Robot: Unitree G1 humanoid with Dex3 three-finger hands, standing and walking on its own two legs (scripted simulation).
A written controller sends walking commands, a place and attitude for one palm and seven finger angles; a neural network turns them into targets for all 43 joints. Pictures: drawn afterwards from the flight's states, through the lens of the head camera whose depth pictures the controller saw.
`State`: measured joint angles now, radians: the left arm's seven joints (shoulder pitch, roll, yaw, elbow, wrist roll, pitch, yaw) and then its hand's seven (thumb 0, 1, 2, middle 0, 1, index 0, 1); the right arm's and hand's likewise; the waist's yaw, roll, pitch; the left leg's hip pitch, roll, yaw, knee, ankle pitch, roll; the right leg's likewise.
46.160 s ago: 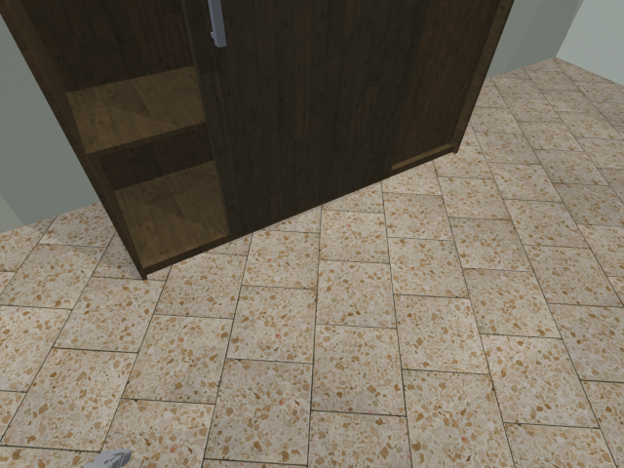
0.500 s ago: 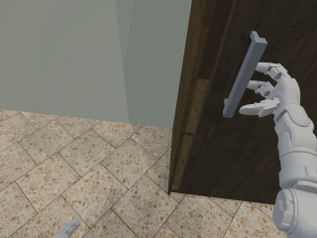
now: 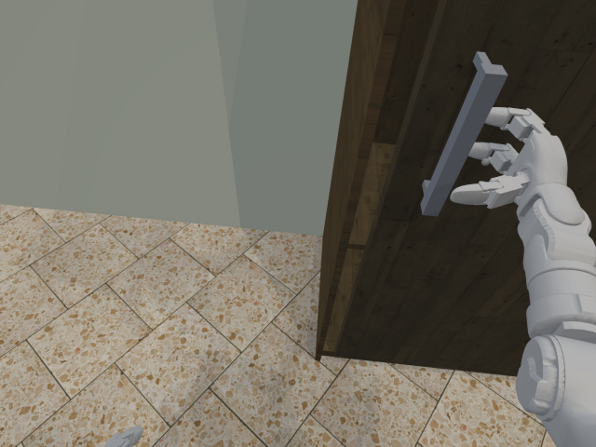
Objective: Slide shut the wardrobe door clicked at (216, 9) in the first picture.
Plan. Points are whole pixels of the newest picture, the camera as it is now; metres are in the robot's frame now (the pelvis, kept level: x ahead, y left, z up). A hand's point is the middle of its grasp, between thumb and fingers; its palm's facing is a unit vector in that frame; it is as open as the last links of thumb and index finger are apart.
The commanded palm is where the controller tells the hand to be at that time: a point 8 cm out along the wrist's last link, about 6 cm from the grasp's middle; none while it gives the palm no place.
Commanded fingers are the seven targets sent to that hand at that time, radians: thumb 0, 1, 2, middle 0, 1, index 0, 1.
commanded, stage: feel for the door with the fingertips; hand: right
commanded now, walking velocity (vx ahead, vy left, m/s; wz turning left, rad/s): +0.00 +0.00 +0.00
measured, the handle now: (452, 142) +0.50 -0.15 +0.18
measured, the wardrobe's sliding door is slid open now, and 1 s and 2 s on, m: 0.04 0.04 0.04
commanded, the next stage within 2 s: slide the fingers in behind the handle in 0.02 s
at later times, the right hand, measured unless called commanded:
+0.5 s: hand (472, 162) +0.44 -0.16 +0.19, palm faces +0.00 +1.00 +0.00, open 14.0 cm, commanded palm +0.41 -0.22 +0.19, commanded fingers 0.00 0.50 -0.30 0.30 1.20 0.30 1.20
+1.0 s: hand (464, 162) +0.44 -0.15 +0.19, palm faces -0.02 +1.00 +0.01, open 14.0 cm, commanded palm +0.42 -0.20 +0.19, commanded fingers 0.00 0.50 -0.30 0.30 1.20 0.30 1.20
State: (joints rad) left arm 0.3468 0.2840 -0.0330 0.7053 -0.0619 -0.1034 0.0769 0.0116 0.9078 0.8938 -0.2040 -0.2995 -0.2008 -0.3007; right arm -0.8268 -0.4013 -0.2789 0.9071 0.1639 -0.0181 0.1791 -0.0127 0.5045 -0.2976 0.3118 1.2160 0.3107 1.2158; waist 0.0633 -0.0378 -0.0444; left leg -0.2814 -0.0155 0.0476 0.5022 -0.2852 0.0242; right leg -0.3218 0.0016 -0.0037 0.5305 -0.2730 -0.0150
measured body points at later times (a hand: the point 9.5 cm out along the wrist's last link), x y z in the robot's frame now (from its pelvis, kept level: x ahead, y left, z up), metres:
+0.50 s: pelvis -0.01 +0.00 +0.00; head +0.00 +0.02 +0.45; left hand +0.07 +0.27 -0.11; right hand +0.44 -0.21 +0.19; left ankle -0.02 +0.10 -0.74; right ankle +0.00 -0.11 -0.74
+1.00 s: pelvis +0.00 +0.00 +0.00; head +0.01 +0.01 +0.45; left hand +0.10 +0.26 -0.11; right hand +0.44 -0.20 +0.19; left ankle -0.02 +0.10 -0.74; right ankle +0.00 -0.11 -0.74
